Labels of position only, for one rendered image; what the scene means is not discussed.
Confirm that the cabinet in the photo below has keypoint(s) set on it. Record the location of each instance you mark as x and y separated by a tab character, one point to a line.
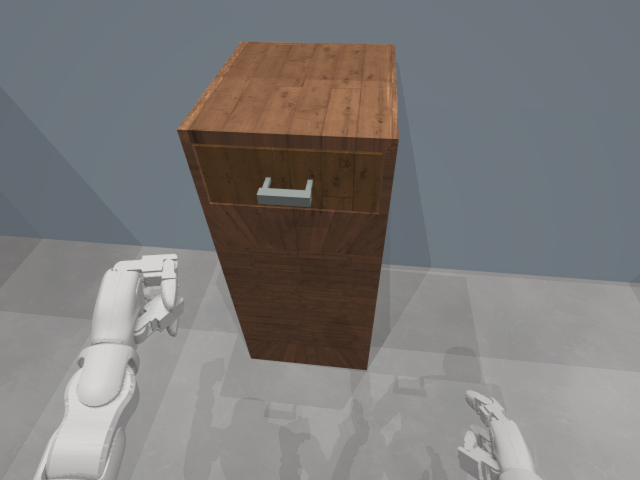
303	281

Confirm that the drawer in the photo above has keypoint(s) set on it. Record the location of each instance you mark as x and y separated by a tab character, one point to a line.
342	180

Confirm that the robot right hand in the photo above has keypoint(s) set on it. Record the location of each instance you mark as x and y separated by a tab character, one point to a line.
501	449

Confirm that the robot left hand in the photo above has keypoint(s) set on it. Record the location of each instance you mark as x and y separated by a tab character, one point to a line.
121	298

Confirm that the handle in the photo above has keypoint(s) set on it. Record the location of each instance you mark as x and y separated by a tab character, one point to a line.
285	197

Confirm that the left robot forearm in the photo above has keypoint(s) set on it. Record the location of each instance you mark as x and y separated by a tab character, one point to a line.
100	398

